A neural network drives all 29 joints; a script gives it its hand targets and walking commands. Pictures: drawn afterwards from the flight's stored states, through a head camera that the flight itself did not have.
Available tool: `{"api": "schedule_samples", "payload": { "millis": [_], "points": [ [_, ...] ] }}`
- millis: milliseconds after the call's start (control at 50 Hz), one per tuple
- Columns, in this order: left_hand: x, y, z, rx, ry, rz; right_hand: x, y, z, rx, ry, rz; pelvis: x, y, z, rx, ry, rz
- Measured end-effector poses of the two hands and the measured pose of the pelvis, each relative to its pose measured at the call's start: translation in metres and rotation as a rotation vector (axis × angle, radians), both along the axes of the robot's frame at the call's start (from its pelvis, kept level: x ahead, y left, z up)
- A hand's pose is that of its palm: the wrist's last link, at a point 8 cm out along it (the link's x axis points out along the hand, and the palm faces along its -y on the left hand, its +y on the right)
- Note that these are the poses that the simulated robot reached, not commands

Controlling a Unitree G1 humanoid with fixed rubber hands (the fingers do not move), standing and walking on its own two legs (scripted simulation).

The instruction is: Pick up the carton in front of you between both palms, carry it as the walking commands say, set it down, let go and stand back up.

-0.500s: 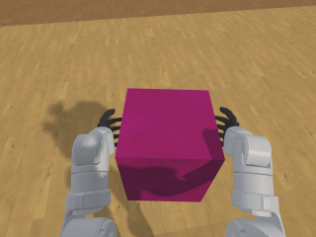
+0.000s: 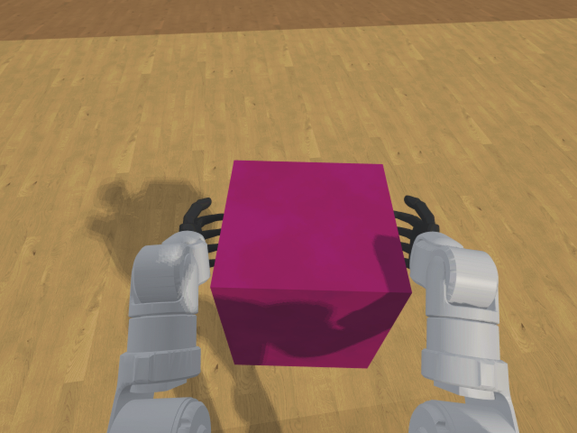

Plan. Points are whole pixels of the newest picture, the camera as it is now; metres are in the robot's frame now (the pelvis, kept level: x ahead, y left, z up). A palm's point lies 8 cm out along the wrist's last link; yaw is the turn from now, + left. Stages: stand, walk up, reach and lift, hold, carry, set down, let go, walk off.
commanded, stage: carry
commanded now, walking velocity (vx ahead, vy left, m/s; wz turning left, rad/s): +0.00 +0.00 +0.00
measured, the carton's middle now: (304, 270) +0.36 +0.00 +0.05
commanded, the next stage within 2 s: none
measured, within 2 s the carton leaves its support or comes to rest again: neither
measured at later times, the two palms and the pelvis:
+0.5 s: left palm (192, 262) +0.31 +0.14 +0.13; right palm (433, 259) +0.31 -0.16 +0.13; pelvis -0.02 -0.01 +0.00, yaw +0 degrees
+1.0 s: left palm (198, 265) +0.30 +0.13 +0.13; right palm (441, 263) +0.31 -0.17 +0.13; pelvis -0.03 -0.02 +0.00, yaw +0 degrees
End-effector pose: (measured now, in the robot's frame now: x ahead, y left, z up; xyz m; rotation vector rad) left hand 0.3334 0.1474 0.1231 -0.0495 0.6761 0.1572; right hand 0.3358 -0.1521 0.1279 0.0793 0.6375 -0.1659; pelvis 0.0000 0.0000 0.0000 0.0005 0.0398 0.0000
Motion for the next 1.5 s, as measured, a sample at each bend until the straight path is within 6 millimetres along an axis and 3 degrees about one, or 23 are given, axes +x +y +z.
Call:
{"api": "schedule_samples", "payload": {
  "millis": [460, 1500],
  "points": [
    [-0.025, -0.006, 0.005, 0.005, 0.015, 0.009, -0.021, -0.005, 0.006, 0.001, 0.015, 0.012, -0.024, -0.007, 0.003, -0.001, -0.015, 0.004],
    [-0.034, -0.021, 0.005, 0.006, 0.013, 0.010, -0.031, -0.022, 0.005, 0.003, 0.013, 0.011, -0.033, -0.022, 0.002, 0.004, -0.019, 0.007]
  ]
}}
